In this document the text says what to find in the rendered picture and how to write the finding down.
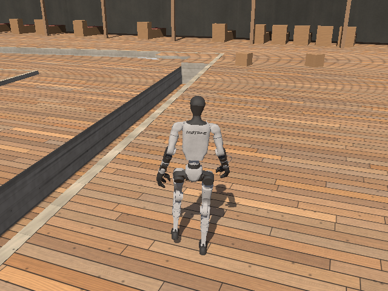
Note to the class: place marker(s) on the robot left forearm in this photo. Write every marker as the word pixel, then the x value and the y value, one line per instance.
pixel 165 162

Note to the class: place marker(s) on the robot right hand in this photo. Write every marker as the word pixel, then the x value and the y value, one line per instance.
pixel 221 169

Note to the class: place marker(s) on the left robot thigh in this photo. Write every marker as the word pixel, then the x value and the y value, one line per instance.
pixel 179 176

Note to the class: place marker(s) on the right robot thigh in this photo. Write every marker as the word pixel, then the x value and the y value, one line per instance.
pixel 207 187

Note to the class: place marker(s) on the robot thigh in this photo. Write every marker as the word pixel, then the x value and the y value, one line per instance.
pixel 179 176
pixel 207 187

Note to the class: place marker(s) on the robot right forearm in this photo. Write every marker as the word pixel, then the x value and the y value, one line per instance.
pixel 223 160

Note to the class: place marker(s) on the robot left hand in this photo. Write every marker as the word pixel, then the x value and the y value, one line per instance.
pixel 160 179

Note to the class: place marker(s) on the right robot upper arm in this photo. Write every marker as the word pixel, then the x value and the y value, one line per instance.
pixel 215 129

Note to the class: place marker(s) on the left robot upper arm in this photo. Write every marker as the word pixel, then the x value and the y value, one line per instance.
pixel 176 127

